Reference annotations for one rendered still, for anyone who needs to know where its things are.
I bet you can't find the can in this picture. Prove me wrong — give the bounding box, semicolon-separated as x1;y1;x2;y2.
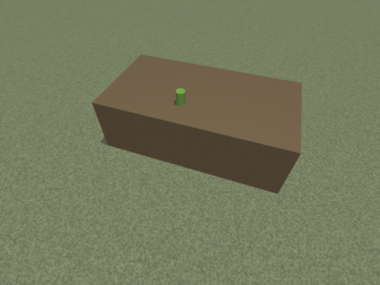
176;88;185;106

